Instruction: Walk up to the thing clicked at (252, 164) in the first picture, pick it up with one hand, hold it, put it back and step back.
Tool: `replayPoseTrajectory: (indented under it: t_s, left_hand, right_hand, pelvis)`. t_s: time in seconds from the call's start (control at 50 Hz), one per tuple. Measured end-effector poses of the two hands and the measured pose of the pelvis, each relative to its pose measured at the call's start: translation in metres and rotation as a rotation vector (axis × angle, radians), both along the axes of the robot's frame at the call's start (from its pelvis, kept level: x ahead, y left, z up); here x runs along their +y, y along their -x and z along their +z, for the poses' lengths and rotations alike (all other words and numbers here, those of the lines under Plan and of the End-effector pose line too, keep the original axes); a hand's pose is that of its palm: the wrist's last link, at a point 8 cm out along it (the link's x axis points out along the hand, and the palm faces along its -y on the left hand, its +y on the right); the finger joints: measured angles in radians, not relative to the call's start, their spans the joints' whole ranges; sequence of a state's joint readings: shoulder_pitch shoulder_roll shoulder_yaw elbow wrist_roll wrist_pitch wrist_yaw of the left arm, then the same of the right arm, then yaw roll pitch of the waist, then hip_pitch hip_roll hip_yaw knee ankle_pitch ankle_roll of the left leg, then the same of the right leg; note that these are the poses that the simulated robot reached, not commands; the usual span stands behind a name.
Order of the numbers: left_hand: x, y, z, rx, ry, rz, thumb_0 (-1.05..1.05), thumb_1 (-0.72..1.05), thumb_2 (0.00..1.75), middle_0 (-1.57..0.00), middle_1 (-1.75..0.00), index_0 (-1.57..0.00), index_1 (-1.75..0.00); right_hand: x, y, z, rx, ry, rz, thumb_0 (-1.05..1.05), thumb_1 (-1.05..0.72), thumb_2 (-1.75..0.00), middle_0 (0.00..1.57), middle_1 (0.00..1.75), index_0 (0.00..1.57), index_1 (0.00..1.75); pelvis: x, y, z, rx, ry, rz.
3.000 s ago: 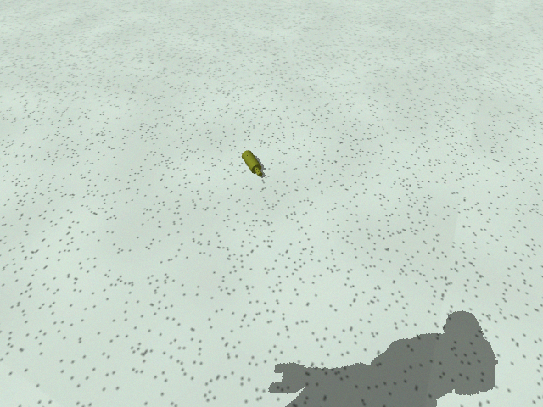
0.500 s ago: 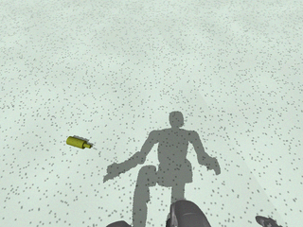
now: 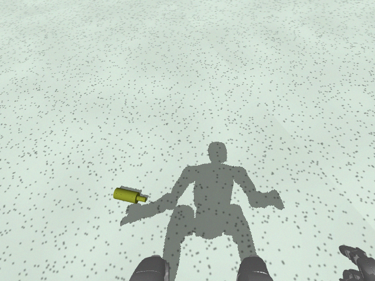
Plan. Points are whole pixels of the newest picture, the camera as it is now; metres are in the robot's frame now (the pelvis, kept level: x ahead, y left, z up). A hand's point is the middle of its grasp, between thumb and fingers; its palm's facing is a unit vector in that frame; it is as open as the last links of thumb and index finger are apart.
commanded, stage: walk up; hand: left
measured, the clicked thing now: (130, 196) +0.56 +0.36 -0.68
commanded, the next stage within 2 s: none
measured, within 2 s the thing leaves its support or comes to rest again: neither
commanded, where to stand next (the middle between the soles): +0.13 +0.21 m, yaw -12 degrees
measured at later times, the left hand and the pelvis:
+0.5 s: hand out of the picture +0.14 +0.47 -0.07, palm faces -0.08 -0.80 -0.60, open 7.3 cm; pelvis +0.04 +0.17 +0.02, yaw -6 degrees
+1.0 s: hand out of the picture +0.23 +0.52 -0.13, palm faces -0.23 -0.90 -0.37, open 7.3 cm; pelvis +0.08 +0.27 +0.03, yaw -12 degrees
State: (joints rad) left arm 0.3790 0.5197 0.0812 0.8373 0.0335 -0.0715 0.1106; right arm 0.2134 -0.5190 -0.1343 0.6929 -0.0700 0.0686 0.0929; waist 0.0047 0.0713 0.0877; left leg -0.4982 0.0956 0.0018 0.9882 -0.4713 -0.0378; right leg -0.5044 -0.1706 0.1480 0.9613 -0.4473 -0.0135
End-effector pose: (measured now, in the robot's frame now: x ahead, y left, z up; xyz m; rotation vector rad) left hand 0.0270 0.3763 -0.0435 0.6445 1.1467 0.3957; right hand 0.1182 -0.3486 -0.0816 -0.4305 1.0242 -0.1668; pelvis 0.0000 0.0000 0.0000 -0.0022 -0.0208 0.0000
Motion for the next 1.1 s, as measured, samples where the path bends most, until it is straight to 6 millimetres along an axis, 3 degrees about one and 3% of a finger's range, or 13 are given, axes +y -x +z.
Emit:
replayPoseTrajectory:
  t_s: [0.08, 0.2, 0.28, 0.34, 0.42, 0.56, 0.64, 0.7, 0.78, 0.86, 1.02, 1.1]
  left_hand:
    - [0.033, -0.03, -0.012, 0.022, 0.022, 0.014, 0.0, 0.9, 0.9, -0.2, -0.3, -0.21, -0.31]
    - [0.038, -0.082, -0.006, 0.01, 0.127, -0.077, 0.0, 0.91, 0.9, -0.2, -0.3, -0.21, -0.3]
    - [0.04, -0.109, -0.002, -0.018, 0.154, -0.137, 0.0, 0.9, 0.9, -0.2, -0.3, -0.21, -0.31]
    - [0.055, -0.116, -0.002, -0.051, 0.133, -0.156, 0.0, 0.9, 0.9, -0.21, -0.3, -0.21, -0.31]
    - [0.086, -0.115, 0.009, -0.088, 0.109, -0.126, 0.0, 0.9, 0.9, -0.21, -0.3, -0.22, -0.31]
    - [0.169, -0.112, 0.014, -0.063, 0.063, -0.138, 0.0, 0.9, 0.9, -0.21, -0.3, -0.22, -0.31]
    - [0.223, -0.122, -0.007, -0.038, 0.073, -0.124, 0.0, 0.9, 0.9, -0.21, -0.3, -0.21, -0.31]
    - [0.241, -0.132, -0.019, -0.008, 0.107, -0.102, 0.0, 0.9, 0.9, -0.2, -0.3, -0.21, -0.31]
    - [0.242, -0.148, -0.03, 0.026, 0.192, -0.113, 0.0, 0.91, 0.9, -0.2, -0.3, -0.21, -0.3]
    - [0.23, -0.163, -0.039, 0.068, 0.265, -0.129, 0.0, 0.91, 0.9, -0.2, -0.3, -0.21, -0.3]
    - [0.182, -0.215, -0.047, 0.048, 0.338, -0.215, 0.0, 0.91, 0.9, -0.2, -0.3, -0.21, -0.3]
    - [0.16, -0.233, -0.039, -0.014, 0.362, -0.251, 0.0, 0.91, 0.9, -0.2, -0.3, -0.21, -0.3]
  right_hand:
    - [0.043, 0.027, 0.006, 0.033, -0.016, -0.073, 0.01, -0.91, -0.9, 0.2, 0.3, 0.2, 0.3]
    - [0.097, 0.072, 0.015, 0.149, -0.058, -0.166, 0.01, -0.9, -0.9, 0.2, 0.3, 0.21, 0.3]
    - [0.123, 0.087, 0.004, 0.209, -0.084, -0.198, 0.01, -0.9, -0.9, 0.21, 0.3, 0.21, 0.3]
    - [0.143, 0.083, -0.01, 0.227, -0.095, -0.205, 0.01, -0.9, -0.9, 0.2, 0.3, 0.21, 0.3]
    - [0.171, 0.063, -0.015, 0.211, -0.105, -0.176, 0.01, -0.9, -0.9, 0.2, 0.3, 0.21, 0.3]
    - [0.216, 0.024, -0.011, 0.083, -0.094, -0.169, 0.01, -0.9, -0.9, 0.2, 0.3, 0.21, 0.3]
    - [0.248, 0.028, -0.014, 0.048, -0.037, -0.208, 0.01, -0.9, -0.9, 0.2, 0.3, 0.21, 0.3]
    - [0.278, 0.045, -0.013, 0.083, -0.035, -0.249, 0.01, -0.9, -0.9, 0.2, 0.3, 0.21, 0.3]
    - [0.309, 0.06, 0.001, 0.134, -0.041, -0.276, 0.01, -0.9, -0.9, 0.2, 0.3, 0.21, 0.3]
    - [0.317, 0.07, 0.012, 0.176, -0.018, -0.29, 0.01, -0.9, -0.9, 0.21, 0.3, 0.21, 0.3]
    - [0.29, 0.085, 0.019, 0.224, 0.051, -0.344, 0.01, -0.9, -0.9, 0.21, 0.3, 0.21, 0.3]
    - [0.277, 0.076, 0.022, 0.204, 0.056, -0.375, 0.01, -0.9, -0.9, 0.21, 0.3, 0.21, 0.3]
  pelvis:
    - [0.033, -0.01, 0.008, -0.006, 0.014, -0.026]
    - [0.07, -0.027, 0.032, -0.007, 0.008, -0.054]
    - [0.093, -0.038, 0.032, -0.004, 0.006, -0.073]
    - [0.11, -0.04, 0.024, -0.02, 0.028, -0.09]
    - [0.139, -0.043, 0.026, -0.032, 0.036, -0.085]
    - [0.203, -0.047, 0.018, -0.024, 0.005, -0.12]
    - [0.247, -0.052, 0.003, -0.03, -0.022, -0.15]
    - [0.265, -0.059, 0.006, -0.032, 0.002, -0.157]
    - [0.275, -0.069, 0.018, -0.028, 0.011, -0.17]
    - [0.281, -0.077, 0.026, -0.017, 0.016, -0.186]
    - [0.27, -0.084, 0.025, 0.003, 0.019, -0.217]
    - [0.262, -0.086, 0.03, -0.009, 0.003, -0.226]
